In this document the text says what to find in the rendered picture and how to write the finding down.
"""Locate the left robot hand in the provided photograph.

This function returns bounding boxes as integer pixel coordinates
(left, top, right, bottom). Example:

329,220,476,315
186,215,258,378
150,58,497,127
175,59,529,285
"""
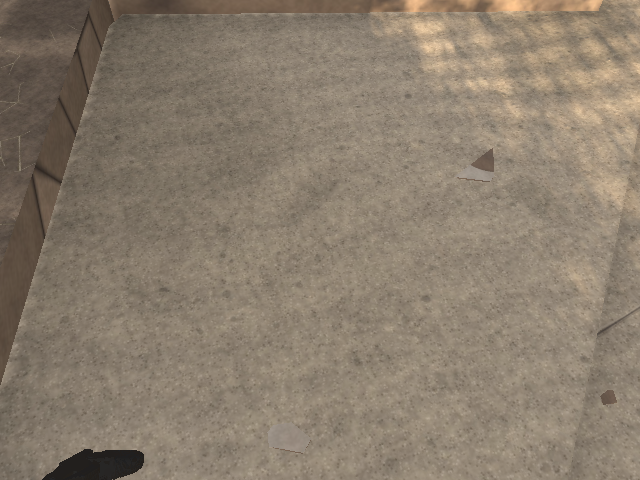
42,449,144,480

